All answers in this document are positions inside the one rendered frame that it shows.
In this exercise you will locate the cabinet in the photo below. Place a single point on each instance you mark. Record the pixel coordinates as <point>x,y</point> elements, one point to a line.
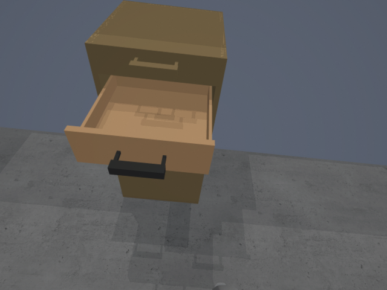
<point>194,39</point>

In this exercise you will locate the drawer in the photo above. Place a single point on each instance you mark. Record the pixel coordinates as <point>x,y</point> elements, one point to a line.
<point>146,119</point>

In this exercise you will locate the handle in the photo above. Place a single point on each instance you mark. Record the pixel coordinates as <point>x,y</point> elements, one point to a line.
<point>153,69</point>
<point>143,170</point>

